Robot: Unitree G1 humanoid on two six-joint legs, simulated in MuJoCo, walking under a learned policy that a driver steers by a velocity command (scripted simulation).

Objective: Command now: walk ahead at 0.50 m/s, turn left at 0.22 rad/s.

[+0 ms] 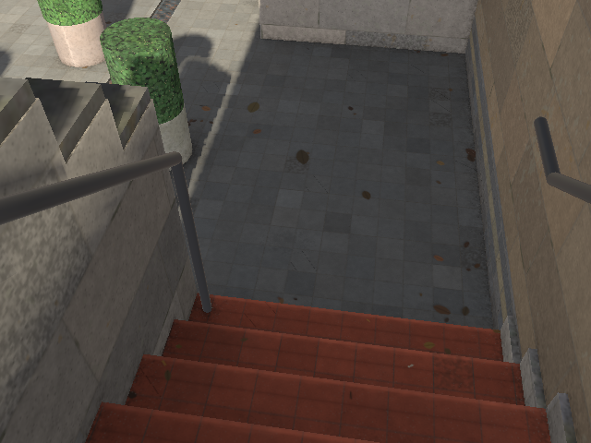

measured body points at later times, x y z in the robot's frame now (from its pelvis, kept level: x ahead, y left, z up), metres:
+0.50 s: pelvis +0.26 -0.09 -0.19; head +0.25 -0.10 +0.26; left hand +0.19 +0.16 -0.33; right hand +0.36 -0.36 -0.31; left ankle +0.38 +0.05 -0.77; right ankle +0.23 -0.17 -0.92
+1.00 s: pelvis +0.54 -0.04 -0.38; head +0.54 -0.02 +0.07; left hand +0.47 +0.19 -0.54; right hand +0.60 -0.28 -0.52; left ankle +0.57 +0.03 -1.11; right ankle +0.49 -0.19 -0.92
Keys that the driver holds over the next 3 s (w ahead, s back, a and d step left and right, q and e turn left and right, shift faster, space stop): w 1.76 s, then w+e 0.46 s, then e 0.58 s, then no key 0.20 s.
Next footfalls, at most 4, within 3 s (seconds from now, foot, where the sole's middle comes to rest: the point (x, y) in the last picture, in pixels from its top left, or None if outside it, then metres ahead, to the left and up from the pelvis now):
0.26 right None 0.27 -0.17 -0.96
0.84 left None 0.61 0.03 -1.14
1.38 right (325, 408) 0.85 -0.16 -1.33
1.94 left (258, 359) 1.16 0.05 -1.52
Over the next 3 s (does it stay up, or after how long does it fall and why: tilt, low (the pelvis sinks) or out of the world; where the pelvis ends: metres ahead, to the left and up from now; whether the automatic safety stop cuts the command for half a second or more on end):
stays up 1.46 -0.13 -1.01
